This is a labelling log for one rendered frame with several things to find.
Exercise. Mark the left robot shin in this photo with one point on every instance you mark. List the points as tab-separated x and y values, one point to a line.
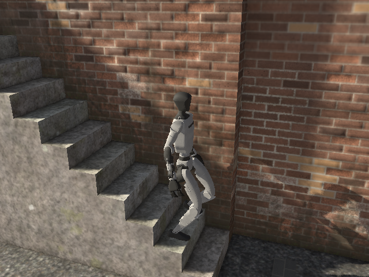
204	199

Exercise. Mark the robot shin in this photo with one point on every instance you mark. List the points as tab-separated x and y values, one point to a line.
188	218
204	199

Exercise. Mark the robot right hand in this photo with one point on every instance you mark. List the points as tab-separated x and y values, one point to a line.
175	186

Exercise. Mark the robot left hand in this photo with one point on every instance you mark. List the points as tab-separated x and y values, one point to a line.
199	158

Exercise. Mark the right robot forearm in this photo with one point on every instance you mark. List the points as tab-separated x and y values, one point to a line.
167	155

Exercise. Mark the left robot forearm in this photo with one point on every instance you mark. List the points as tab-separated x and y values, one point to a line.
193	152

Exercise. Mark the right robot shin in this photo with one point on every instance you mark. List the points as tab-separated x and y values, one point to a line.
188	218

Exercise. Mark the right robot upper arm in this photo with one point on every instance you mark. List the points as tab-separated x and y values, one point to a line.
175	129

